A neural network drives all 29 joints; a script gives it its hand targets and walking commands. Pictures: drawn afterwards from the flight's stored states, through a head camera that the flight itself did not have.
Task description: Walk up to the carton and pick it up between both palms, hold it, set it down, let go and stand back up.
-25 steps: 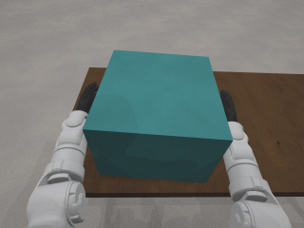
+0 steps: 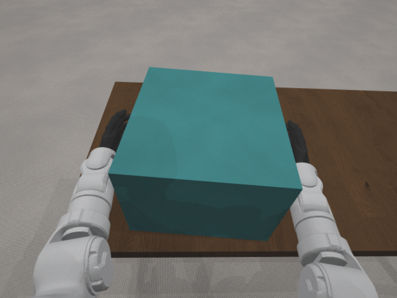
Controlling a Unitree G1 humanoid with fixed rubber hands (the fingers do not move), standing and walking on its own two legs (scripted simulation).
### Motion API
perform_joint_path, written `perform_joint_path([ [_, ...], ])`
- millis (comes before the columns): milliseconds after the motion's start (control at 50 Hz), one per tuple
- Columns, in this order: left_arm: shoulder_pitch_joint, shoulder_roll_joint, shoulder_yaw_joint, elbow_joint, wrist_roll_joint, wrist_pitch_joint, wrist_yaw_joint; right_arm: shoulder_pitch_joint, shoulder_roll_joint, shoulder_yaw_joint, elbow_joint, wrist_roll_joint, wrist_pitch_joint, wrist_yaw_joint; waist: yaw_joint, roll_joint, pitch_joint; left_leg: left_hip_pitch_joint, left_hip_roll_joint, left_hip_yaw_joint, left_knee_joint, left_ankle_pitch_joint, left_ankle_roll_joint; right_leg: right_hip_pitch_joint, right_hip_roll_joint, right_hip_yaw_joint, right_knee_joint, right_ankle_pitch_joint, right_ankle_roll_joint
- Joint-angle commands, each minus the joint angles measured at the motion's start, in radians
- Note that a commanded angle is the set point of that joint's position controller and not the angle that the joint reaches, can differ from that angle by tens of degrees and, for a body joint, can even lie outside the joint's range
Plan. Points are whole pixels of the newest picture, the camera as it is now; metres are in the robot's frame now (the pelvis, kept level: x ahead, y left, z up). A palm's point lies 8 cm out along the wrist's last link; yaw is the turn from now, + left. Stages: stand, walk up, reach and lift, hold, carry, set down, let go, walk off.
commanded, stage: set down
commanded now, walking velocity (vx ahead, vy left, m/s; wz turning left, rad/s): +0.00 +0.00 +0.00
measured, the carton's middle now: (204, 149) +0.42 -0.02 +0.07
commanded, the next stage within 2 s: none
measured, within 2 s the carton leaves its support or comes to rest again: rests again in 0.06 s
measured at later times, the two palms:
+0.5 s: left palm (113, 149) +0.42 +0.17 +0.08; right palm (293, 164) +0.37 -0.21 +0.08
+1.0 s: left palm (114, 155) +0.42 +0.18 +0.05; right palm (287, 174) +0.37 -0.21 +0.04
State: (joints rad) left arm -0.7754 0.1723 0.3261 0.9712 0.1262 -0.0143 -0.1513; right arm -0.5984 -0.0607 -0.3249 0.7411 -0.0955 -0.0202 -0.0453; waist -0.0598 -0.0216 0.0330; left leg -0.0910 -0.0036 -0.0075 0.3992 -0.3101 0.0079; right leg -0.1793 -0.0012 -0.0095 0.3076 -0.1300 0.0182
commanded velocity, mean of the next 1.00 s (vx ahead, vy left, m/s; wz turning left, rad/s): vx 0.00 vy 0.00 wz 0.00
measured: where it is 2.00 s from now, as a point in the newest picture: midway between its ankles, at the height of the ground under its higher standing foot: outside the picture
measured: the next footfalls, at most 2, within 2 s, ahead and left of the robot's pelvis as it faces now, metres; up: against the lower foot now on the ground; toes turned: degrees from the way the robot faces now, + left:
none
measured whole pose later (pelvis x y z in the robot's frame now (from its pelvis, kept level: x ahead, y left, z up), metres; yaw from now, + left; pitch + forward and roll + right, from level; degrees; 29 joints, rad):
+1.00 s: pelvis +0.00 +0.00 +0.00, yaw +0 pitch +4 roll -2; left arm -0.84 0.24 0.09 1.23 -0.10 -0.18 -0.04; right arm -0.66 -0.11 -0.27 1.07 0.00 -0.20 -0.09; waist -0.06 -0.02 0.02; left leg -0.19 0.00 -0.01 0.44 -0.32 0.01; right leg -0.27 0.00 -0.01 0.33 -0.13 0.02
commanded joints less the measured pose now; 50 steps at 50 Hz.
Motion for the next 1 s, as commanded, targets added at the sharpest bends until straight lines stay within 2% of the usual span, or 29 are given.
perform_joint_path([
  [0, -0.551, -0.405, -0.211, -0.06, -0.01, -0.064, -0.117, -0.518, 0.486, 0.192, -0.109, -0.115, -0.069, 0.108, -0.079, 0.047, -0.343, -0.192, -0.034, 0.05, -0.095, 0.404, -0.043, 0.373, 0.001, -0.054, 0.055, 0.372, 0.011],
  [40, -0.565, -0.418, -0.216, -0.075, -0.002, -0.077, -0.108, -0.513, 0.491, 0.185, -0.105, -0.117, -0.079, 0.111, -0.074, 0.067, -0.371, -0.194, -0.037, 0.052, -0.094, 0.392, -0.046, 0.374, -0.002, -0.049, 0.063, 0.354, 0.007],
  [120, -0.601, -0.436, -0.256, -0.095, -0.025, -0.121, -0.078, -0.558, 0.475, 0.195, -0.112, -0.117, -0.128, 0.117, -0.063, 0.1, -0.473, -0.138, -0.024, 0.03, -0.045, 0.516, -0.075, 0.308, 0.013, -0.059, 0.065, 0.386, -0.002],
  [180, -0.532, -0.405, -0.209, -0.042, 0.014, -0.112, -0.086, -0.498, 0.46, 0.174, -0.064, -0.126, -0.131, 0.109, -0.068, 0.06, -0.395, -0.159, -0.029, 0.049, -0.059, 0.476, -0.06, 0.331, 0.009, -0.055, 0.061, 0.392, -0.001],
  [200, -0.537, -0.414, -0.227, -0.049, 0.003, -0.114, -0.089, -0.497, 0.465, 0.184, -0.073, -0.126, -0.136, 0.109, -0.074, 0.074, -0.399, -0.153, -0.028, 0.045, -0.062, 0.479, -0.063, 0.338, 0.011, -0.056, 0.067, 0.416, 0.0],
  [240, -0.507, -0.381, -0.187, -0.016, 0.02, -0.115, -0.083, -0.499, 0.452, 0.183, -0.044, -0.127, -0.139, 0.109, -0.034, 0.053, -0.369, -0.17, -0.023, 0.045, -0.061, 0.49, -0.054, 0.333, 0.009, -0.055, 0.064, 0.405, 0.003],
  [260, -0.5, -0.39, -0.188, -0.007, 0.026, -0.113, -0.085, -0.474, 0.444, 0.16, -0.039, -0.129, -0.136, 0.109, -0.051, 0.059, -0.347, -0.173, -0.021, 0.047, -0.071, 0.458, -0.053, 0.321, 0.011, -0.056, 0.063, 0.371, 0.004],
  [280, -0.497, -0.378, -0.171, -0.012, 0.037, -0.109, -0.083, -0.472, 0.452, 0.167, -0.042, -0.136, -0.135, 0.11, -0.033, 0.064, -0.34, -0.182, -0.028, 0.051, -0.074, 0.456, -0.049, 0.34, 0.007, -0.053, 0.068, 0.384, 0.002],
  [300, -0.514, -0.399, -0.199, -0.04, 0.026, -0.108, -0.086, -0.48, 0.446, 0.155, -0.05, -0.15, -0.143, 0.11, -0.064, 0.069, -0.366, -0.176, -0.025, 0.048, -0.07, 0.459, -0.055, 0.334, 0.011, -0.065, 0.071, 0.397, 0.005],
  [320, -0.496, -0.381, -0.175, -0.026, 0.038, -0.115, -0.083, -0.466, 0.447, 0.157, -0.031, -0.143, -0.141, 0.11, -0.041, 0.059, -0.355, -0.186, -0.027, 0.052, -0.07, 0.457, -0.053, 0.341, 0.009, -0.059, 0.069, 0.391, 0.006],
  [340, -0.526, -0.39, -0.195, -0.037, 0.03, -0.122, -0.083, -0.473, 0.448, 0.145, -0.023, -0.149, -0.152, 0.107, -0.059, 0.064, -0.383, -0.179, -0.028, 0.051, -0.067, 0.454, -0.056, 0.34, 0.008, -0.057, 0.07, 0.398, 0.006],
  [420, -0.472, -0.391, -0.171, 0.003, 0.039, -0.122, -0.084, -0.45, 0.434, 0.15, -0.019, -0.152, -0.163, 0.107, -0.044, 0.055, -0.325, -0.18, -0.024, 0.048, -0.062, 0.46, -0.057, 0.318, 0.011, -0.065, 0.065, 0.364, 0.006],
  [440, -0.497, -0.381, -0.185, -0.01, 0.037, -0.12, -0.083, -0.444, 0.431, 0.135, 0.003, -0.153, -0.163, 0.107, -0.064, 0.084, -0.321, -0.172, -0.024, 0.05, -0.064, 0.444, -0.063, 0.306, 0.012, -0.068, 0.058, 0.342, 0.004],
  [460, -0.467, -0.38, -0.173, -0.007, 0.037, -0.121, -0.08, -0.442, 0.437, 0.143, -0.015, -0.152, -0.163, 0.109, -0.038, 0.062, -0.315, -0.172, -0.019, 0.049, -0.067, 0.464, -0.055, 0.301, 0.012, -0.061, 0.061, 0.352, 0.005],
  [500, -0.477, -0.374, -0.183, -0.028, 0.043, -0.133, -0.072, -0.444, 0.424, 0.135, 0.01, -0.149, -0.177, 0.108, -0.043, 0.081, -0.347, -0.144, -0.018, 0.042, -0.049, 0.493, -0.068, 0.28, 0.013, -0.069, 0.058, 0.345, 0.003],
  [540, -0.458, -0.337, -0.152, 0.004, 0.05, -0.133, -0.078, -0.423, 0.409, 0.137, -0.001, -0.153, -0.17, 0.105, -0.036, 0.056, -0.307, -0.196, -0.025, 0.057, -0.067, 0.442, -0.051, 0.327, 0.005, -0.058, 0.066, 0.36, 0.008],
  [580, -0.452, -0.343, -0.162, 0.001, 0.054, -0.126, -0.082, -0.413, 0.4, 0.118, 0.027, -0.156, -0.167, 0.103, -0.055, 0.065, -0.292, -0.184, -0.024, 0.044, -0.072, 0.431, -0.053, 0.309, 0.007, -0.066, 0.053, 0.328, 0.007],
  [600, -0.451, -0.326, -0.144, 0.017, 0.055, -0.13, -0.081, -0.404, 0.397, 0.125, 0.026, -0.156, -0.166, 0.102, -0.042, 0.056, -0.269, -0.208, -0.023, 0.051, -0.078, 0.407, -0.049, 0.308, 0.004, -0.061, 0.063, 0.314, 0.008],
  [640, -0.447, -0.291, -0.144, -0.001, 0.046, -0.138, -0.064, -0.396, 0.326, 0.117, 0.037, -0.13, -0.178, 0.093, -0.042, 0.073, -0.299, -0.184, -0.02, 0.049, -0.065, 0.446, -0.058, 0.291, 0.011, -0.066, 0.057, 0.324, 0.0],
  [660, -0.461, -0.241, -0.144, 0.009, 0.035, -0.142, -0.051, -0.381, 0.269, 0.087, 0.048, -0.136, -0.176, 0.082, -0.059, 0.06, -0.307, -0.178, -0.017, 0.045, -0.067, 0.427, -0.059, 0.283, 0.013, -0.072, 0.051, 0.316, 0.002],
  [720, -0.441, -0.125, -0.126, -0.002, 0.032, -0.157, -0.01, -0.361, 0.157, 0.057, 0.088, -0.098, -0.184, 0.05, -0.048, 0.079, -0.303, -0.176, -0.017, 0.035, -0.056, 0.467, -0.058, 0.256, 0.015, -0.067, 0.059, 0.316, -0.002],
  [780, -0.457, 0.153, -0.158, 0.04, -0.058, -0.171, 0.067, -0.357, -0.138, 0.057, 0.161, 0.002, -0.212, -0.01, -0.063, 0.093, -0.353, -0.165, -0.006, 0.039, -0.022, 0.483, -0.086, 0.211, 0.029, -0.069, 0.068, 0.312, -0.008],
  [800, -0.452, 0.214, -0.171, 0.054, -0.1, -0.17, 0.101, -0.373, -0.177, 0.114, 0.192, 0.077, -0.214, -0.03, -0.032, 0.115, -0.361, -0.19, -0.006, 0.04, -0.002, 0.484, -0.089, 0.185, 0.032, -0.054, 0.08, 0.295, -0.018],
  [820, -0.474, 0.223, -0.213, 0.06, -0.147, -0.168, 0.118, -0.407, -0.186, 0.142, 0.196, 0.104, -0.219, -0.045, -0.064, 0.094, -0.409, -0.193, -0.004, 0.037, 0.013, 0.495, -0.096, 0.185, 0.037, -0.05, 0.093, 0.335, -0.023],
  [840, -0.48, 0.235, -0.248, 0.109, -0.188, -0.172, 0.13, -0.447, -0.182, 0.18, 0.218, 0.161, -0.219, -0.048, -0.039, 0.125, -0.421, -0.215, 0.002, 0.034, 0.028, 0.502, -0.103, 0.178, 0.039, -0.043, 0.111, 0.323, -0.027],
  [860, -0.52, 0.223, -0.307, 0.123, -0.242, -0.184, 0.131, -0.476, -0.181, 0.192, 0.22, 0.177, -0.23, -0.053, -0.081, 0.102, -0.458, -0.23, 0.006, 0.026, 0.05, 0.499, -0.106, 0.167, 0.04, -0.048, 0.118, 0.353, -0.026],
  [880, -0.517, 0.263, -0.298, 0.17, -0.261, -0.194, 0.134, -0.489, -0.153, 0.222, 0.226, 0.207, -0.218, -0.061, -0.046, 0.071, -0.462, -0.296, 0.004, 0.04, 0.064, 0.472, -0.088, 0.179, 0.028, -0.021, 0.139, 0.36, -0.024],
  [960, -0.577, 0.292, -0.369, 0.221, -0.33, -0.246, 0.14, -0.54, -0.217, 0.223, 0.253, 0.235, -0.254, -0.074, -0.074, 0.085, -0.622, -0.366, 0.008, 0.024, 0.124, 0.526, -0.095, 0.179, 0.031, -0.03, 0.222, 0.497, -0.02],
  [980, -0.579, 0.291, -0.368, 0.217, -0.318, -0.257, 0.144, -0.521, -0.211, 0.224, 0.284, 0.244, -0.268, -0.077, -0.078, 0.118, -0.682, -0.342, 0.004, 0.023, 0.149, 0.589, -0.1, 0.174, 0.031, -0.032, 0.23, 0.537, -0.026],
])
